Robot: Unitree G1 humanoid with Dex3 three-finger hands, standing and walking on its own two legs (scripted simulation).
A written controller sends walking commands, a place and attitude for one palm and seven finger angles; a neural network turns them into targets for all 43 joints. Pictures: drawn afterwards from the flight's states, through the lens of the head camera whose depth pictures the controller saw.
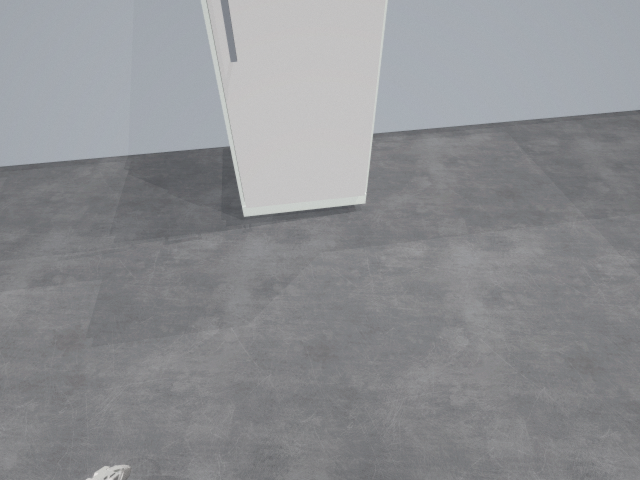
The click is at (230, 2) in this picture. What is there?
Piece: fridge door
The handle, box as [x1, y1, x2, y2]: [220, 0, 236, 61]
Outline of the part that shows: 220,0 231,61 236,61 227,0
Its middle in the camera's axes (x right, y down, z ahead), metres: -0.28 -0.71 +1.08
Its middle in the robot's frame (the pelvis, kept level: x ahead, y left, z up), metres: +1.29 +0.35 +0.19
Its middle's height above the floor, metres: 0.95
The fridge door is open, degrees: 0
